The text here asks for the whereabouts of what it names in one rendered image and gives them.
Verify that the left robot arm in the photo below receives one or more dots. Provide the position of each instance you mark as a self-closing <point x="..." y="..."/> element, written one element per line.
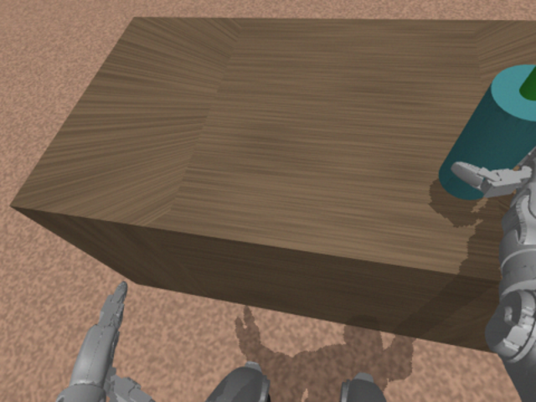
<point x="82" y="393"/>

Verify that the right robot arm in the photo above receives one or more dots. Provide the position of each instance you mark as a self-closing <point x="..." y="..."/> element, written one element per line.
<point x="511" y="331"/>

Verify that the bottle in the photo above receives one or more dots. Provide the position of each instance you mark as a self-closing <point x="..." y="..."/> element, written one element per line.
<point x="501" y="131"/>

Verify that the right robot hand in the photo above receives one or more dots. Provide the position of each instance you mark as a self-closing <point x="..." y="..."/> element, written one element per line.
<point x="497" y="182"/>

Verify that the left robot hand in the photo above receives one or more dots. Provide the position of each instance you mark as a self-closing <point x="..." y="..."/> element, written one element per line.
<point x="95" y="358"/>

